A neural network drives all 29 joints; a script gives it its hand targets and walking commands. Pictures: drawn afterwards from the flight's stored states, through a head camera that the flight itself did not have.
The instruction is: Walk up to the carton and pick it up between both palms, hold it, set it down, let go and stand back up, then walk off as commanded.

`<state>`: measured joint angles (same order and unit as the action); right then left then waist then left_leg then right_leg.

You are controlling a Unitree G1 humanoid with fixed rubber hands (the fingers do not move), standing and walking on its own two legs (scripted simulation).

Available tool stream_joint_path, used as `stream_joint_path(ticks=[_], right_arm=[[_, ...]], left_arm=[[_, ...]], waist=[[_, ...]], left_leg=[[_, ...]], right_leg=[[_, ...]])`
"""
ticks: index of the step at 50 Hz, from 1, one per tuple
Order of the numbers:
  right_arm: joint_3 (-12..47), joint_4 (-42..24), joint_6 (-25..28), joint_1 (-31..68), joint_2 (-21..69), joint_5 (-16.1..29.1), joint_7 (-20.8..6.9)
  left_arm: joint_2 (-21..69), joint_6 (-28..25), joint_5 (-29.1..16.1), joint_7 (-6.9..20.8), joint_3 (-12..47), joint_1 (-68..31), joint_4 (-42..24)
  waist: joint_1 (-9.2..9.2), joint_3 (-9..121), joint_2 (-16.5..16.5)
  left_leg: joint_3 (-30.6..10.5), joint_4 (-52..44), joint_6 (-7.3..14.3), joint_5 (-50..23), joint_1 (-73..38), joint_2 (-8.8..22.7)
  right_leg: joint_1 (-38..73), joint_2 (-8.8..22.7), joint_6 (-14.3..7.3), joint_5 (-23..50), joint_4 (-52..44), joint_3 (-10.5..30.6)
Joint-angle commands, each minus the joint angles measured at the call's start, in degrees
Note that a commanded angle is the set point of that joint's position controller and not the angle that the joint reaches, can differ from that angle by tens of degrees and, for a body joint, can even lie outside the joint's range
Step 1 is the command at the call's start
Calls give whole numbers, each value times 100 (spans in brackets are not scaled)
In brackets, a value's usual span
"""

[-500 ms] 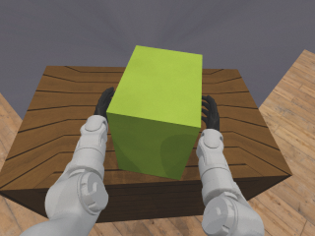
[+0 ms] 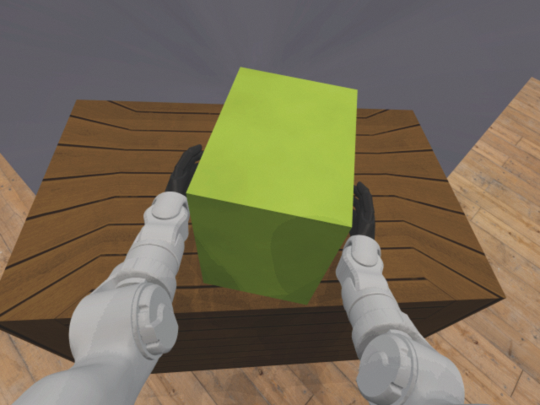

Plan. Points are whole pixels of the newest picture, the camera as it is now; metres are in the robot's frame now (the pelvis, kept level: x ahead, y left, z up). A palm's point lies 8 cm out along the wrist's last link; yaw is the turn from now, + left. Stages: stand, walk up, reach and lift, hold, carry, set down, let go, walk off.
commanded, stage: set down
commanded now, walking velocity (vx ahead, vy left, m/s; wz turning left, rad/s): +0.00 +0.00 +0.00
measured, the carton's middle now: (275, 192) +0.46 -0.06 +0.00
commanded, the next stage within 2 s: none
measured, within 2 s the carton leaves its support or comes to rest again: neither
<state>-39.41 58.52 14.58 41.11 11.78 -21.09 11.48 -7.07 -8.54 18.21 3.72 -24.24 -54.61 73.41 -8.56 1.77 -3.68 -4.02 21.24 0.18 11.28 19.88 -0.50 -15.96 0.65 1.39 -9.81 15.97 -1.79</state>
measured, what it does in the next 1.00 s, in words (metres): stands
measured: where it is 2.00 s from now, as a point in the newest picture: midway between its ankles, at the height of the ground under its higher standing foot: outside the picture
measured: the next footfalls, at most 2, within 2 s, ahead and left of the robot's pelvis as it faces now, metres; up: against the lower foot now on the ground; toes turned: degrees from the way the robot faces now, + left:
none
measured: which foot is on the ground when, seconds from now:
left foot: down 0.00-1.00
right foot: down 0.00-1.00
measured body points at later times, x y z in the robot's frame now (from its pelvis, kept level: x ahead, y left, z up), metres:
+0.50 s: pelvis +0.00 +0.02 +0.00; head +0.08 +0.07 +0.44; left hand +0.46 +0.14 +0.02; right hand +0.37 -0.18 +0.02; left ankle -0.02 +0.12 -0.75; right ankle -0.03 -0.13 -0.74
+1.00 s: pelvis -0.04 +0.01 -0.01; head +0.02 +0.05 +0.44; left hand +0.39 +0.15 +0.00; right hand +0.31 -0.18 +0.00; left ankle -0.02 +0.12 -0.75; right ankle -0.03 -0.13 -0.75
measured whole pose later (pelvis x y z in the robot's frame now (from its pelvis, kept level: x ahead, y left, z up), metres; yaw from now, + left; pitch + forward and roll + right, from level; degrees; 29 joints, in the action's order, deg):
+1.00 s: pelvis -0.04 +0.01 -0.01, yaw -1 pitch +12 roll -3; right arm -11.0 71.9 25.2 36.3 3.5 7.1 16.2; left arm -13.0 -17.9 1.0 3.7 -8.3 -45.0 78.7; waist -8.6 7.1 -2.3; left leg -4.0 28.4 0.2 11.4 29.1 0.3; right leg -23.9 -0.3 1.4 -8.3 20.1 -1.7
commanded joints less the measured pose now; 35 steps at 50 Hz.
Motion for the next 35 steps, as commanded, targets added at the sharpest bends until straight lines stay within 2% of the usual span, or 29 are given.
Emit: stream_joint_path(ticks=[1,4,7,13,16,20,22,24,31,33,35], right_arm=[[1504,-16,464,2378,-935,586,245],[1874,147,587,2634,-1085,1036,306],[2126,418,741,2631,-1172,1346,312],[2483,784,895,2372,-1417,1863,268],[2603,851,1026,2232,-1549,2043,222],[2905,852,1226,1793,-1584,2274,215],[2954,909,1225,1788,-1597,2322,230],[2996,955,1233,1762,-1657,2389,211],[3228,1000,1382,1190,-1601,2578,282],[3303,910,1406,1001,-1522,2627,327],[3315,917,1408,982,-1504,2670,350]], left_arm=[[-1287,-556,-952,-321,940,-2970,-220],[-1449,-728,-1347,-379,1223,-3113,74],[-1390,-853,-1565,-381,1460,-3083,182],[-1379,-926,-1796,-335,1724,-2796,213],[-1310,-962,-1844,-338,1815,-2683,72],[-1237,-967,-1800,-294,1818,-2200,-57],[-1296,-966,-1791,-254,1790,-2203,41],[-1319,-1023,-1811,-249,1790,-2213,-51],[-1290,-1137,-1700,-168,1707,-1735,-351],[-1299,-1177,-1712,-126,1660,-1532,-513],[-1333,-1218,-1721,-107,1670,-1544,-495]], waist=[[-292,3877,714],[-236,4252,735],[-269,4359,874],[-224,3927,1030],[-195,3890,1192],[-74,3917,1254],[-66,3761,1145],[-68,3709,1183],[-48,3647,1234],[-12,3685,1153],[13,3570,1190]], left_leg=[[753,538,-79,-1337,372,-8],[740,726,-142,-1599,475,-32],[674,900,-247,-2069,276,-6],[622,1010,-331,-2348,-108,62],[585,1100,-459,-2876,-618,131],[578,1216,-542,-3425,-1103,132],[571,1203,-520,-3283,-1001,144],[570,1156,-515,-3063,-979,126],[543,1178,-535,-3140,-1134,74],[565,1184,-497,-2998,-1005,34],[559,1142,-483,-2746,-850,20]], right_leg=[[1231,-102,241,3787,1033,59],[1257,-101,243,4133,1244,115],[1103,-138,196,4367,1319,77],[577,-193,88,3780,1179,-26],[123,-283,45,3371,1068,-141],[-122,-328,34,3307,949,-169],[-193,-339,32,3115,909,-164],[-244,-329,15,2914,890,-178],[-206,-348,-16,2943,816,-173],[-4,-329,-20,3173,832,-132],[-12,-320,-23,3004,833,-130]])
